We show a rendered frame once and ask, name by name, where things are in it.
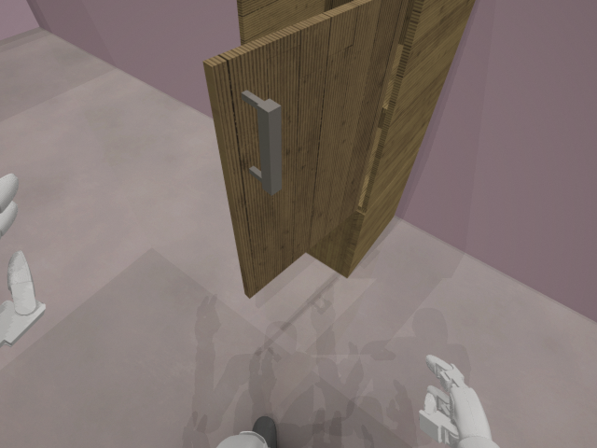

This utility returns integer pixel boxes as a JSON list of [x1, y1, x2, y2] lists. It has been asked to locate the cupboard door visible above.
[[203, 0, 409, 299]]

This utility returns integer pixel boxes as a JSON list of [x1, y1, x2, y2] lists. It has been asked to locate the handle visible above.
[[242, 90, 282, 196]]

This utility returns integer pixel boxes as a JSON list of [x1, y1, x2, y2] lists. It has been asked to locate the robot left hand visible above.
[[0, 174, 46, 348]]

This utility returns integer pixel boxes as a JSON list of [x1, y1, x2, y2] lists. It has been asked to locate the left robot foot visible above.
[[252, 416, 277, 448]]

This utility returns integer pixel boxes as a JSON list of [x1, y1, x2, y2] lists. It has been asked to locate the robot right hand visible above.
[[419, 355, 492, 448]]

